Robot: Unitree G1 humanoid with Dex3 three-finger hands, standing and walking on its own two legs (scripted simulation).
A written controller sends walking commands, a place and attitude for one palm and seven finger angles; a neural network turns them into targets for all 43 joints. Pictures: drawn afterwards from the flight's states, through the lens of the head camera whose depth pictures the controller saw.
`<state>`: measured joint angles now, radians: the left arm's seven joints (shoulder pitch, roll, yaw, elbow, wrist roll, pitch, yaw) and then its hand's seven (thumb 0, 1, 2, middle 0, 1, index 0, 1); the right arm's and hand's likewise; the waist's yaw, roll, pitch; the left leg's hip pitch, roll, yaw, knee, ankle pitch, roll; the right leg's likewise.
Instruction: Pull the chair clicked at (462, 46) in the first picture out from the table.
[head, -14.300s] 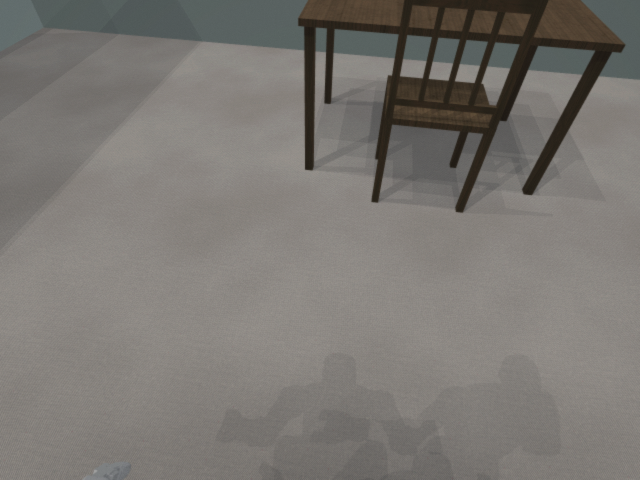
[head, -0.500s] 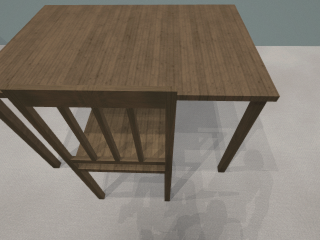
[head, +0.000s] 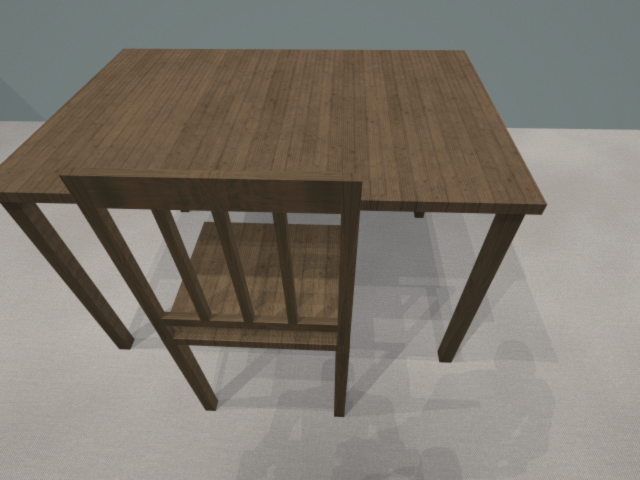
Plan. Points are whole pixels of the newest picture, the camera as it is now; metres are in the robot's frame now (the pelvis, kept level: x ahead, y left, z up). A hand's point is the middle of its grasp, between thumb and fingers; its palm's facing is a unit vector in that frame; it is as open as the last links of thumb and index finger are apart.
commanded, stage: come to a stop and stand still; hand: left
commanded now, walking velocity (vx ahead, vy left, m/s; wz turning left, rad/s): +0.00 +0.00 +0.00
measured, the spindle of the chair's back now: (236, 271) +0.48 +0.19 -0.08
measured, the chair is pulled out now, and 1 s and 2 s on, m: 0.00 0.00 0.00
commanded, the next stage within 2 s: look again from close up in 0.20 s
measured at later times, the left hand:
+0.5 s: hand out of the picture +0.02 +0.15 -0.16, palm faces +0.01 -0.98 -0.22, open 7.3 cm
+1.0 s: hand out of the picture +0.01 +0.14 -0.17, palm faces +0.03 -0.98 -0.20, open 7.3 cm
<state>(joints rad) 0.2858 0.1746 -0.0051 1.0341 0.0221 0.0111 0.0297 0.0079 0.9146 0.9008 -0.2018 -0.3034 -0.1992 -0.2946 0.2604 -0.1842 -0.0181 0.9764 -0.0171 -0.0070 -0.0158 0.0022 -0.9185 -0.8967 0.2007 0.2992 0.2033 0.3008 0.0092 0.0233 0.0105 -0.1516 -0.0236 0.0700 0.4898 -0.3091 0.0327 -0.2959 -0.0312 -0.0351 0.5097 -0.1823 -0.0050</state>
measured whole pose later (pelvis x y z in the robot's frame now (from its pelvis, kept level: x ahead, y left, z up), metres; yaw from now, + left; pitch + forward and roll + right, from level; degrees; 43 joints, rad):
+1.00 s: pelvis +0.02 -0.02 +0.01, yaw +1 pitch -1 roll +1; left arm 0.30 0.14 -0.02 1.12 0.01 -0.03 0.04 0.01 0.92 0.90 -0.20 -0.30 -0.20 -0.29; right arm 0.31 -0.14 0.01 1.15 -0.01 -0.02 -0.02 0.00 -0.91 -0.90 0.20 0.30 0.20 0.30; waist 0.00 0.01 0.02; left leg -0.08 0.01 0.05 0.38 -0.27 -0.01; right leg -0.23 0.00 -0.06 0.42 -0.17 -0.04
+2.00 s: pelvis +0.02 -0.01 +0.01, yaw +0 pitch -1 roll +0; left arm 0.33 0.12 -0.02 1.12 0.01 -0.03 0.04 0.01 0.91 0.90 -0.20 -0.30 -0.20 -0.29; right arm 0.33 -0.11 0.01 1.16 0.00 -0.03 -0.03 0.00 -0.91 -0.90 0.20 0.30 0.20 0.30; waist 0.01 0.00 0.02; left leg -0.08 0.00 0.06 0.39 -0.28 0.01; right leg -0.24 0.00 -0.04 0.43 -0.17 -0.02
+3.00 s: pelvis +0.02 -0.01 +0.01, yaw +0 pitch -1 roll +0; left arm 0.35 0.12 -0.02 1.12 0.01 -0.03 0.04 0.01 0.91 0.90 -0.20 -0.30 -0.20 -0.29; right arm 0.35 -0.09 0.01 1.17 0.00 -0.03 -0.03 0.00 -0.91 -0.90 0.20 0.30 0.20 0.30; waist 0.00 -0.01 0.01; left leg -0.08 0.00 0.07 0.39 -0.29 0.01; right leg -0.24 0.00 -0.04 0.42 -0.17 -0.02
